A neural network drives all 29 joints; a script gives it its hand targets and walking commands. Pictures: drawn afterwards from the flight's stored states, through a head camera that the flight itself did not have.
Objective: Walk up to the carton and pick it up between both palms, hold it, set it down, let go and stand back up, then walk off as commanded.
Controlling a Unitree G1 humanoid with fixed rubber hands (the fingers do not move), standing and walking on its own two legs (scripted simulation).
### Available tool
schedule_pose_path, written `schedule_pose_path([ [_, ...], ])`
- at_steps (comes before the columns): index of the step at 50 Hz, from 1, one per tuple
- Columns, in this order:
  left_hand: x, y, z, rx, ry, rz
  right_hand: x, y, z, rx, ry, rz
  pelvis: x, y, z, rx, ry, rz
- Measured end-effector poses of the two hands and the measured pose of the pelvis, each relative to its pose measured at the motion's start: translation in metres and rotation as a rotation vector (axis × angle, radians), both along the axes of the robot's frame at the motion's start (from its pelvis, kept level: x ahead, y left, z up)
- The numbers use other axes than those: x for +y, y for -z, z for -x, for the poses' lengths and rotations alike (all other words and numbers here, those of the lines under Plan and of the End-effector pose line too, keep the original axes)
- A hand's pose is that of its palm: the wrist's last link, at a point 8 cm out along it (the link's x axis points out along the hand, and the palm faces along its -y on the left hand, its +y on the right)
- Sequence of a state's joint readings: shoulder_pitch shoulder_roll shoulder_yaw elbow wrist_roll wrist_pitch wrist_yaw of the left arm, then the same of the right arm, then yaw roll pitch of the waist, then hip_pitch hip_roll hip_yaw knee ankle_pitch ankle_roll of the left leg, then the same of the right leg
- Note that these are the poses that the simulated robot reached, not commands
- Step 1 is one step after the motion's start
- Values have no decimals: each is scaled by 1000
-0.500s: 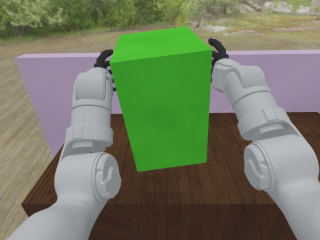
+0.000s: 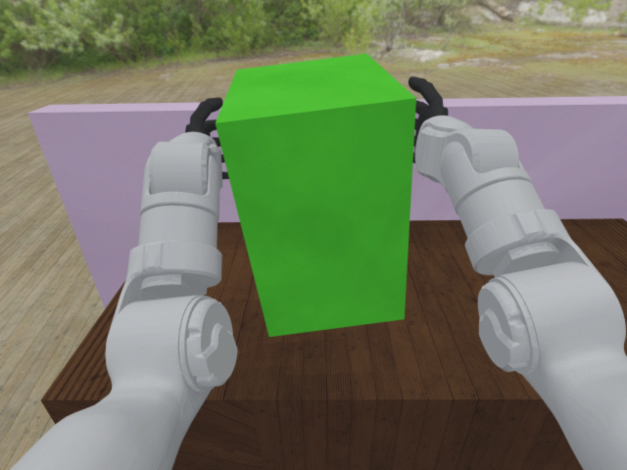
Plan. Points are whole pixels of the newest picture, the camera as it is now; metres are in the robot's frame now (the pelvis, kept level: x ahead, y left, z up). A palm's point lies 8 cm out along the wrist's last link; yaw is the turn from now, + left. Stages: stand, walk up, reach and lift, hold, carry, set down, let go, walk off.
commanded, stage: hold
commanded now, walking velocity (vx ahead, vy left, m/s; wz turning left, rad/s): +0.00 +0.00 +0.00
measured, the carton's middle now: (319, 192) +0.39 +0.00 +0.27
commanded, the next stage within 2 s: set down in 0.70 s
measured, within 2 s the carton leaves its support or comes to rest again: neither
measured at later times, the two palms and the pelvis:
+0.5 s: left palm (199, 153) +0.37 +0.13 +0.33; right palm (429, 136) +0.36 -0.13 +0.34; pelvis +0.00 +0.00 +0.00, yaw +0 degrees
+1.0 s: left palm (196, 137) +0.37 +0.14 +0.35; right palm (430, 123) +0.36 -0.13 +0.36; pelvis +0.00 +0.00 +0.00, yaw +0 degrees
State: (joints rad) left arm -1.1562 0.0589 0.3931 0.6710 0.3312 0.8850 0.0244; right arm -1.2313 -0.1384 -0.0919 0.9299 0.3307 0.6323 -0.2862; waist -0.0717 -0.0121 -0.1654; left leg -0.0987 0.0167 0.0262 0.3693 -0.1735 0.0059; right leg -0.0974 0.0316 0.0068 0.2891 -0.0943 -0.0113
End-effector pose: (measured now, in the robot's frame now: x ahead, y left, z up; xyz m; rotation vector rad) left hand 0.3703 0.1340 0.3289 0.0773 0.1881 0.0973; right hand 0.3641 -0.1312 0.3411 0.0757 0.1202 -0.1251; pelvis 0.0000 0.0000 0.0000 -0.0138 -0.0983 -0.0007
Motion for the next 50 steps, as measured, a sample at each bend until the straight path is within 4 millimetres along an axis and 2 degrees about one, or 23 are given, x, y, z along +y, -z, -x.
schedule_pose_path([
  [36,1,-2,1,-9,-2,3,1,-2,1,-6,-2,1,0,0,0,0,-1,0],
  [50,1,-20,-1,-89,0,8,1,-16,0,-87,2,-7,-1,0,-2,2,-1,-1],
])
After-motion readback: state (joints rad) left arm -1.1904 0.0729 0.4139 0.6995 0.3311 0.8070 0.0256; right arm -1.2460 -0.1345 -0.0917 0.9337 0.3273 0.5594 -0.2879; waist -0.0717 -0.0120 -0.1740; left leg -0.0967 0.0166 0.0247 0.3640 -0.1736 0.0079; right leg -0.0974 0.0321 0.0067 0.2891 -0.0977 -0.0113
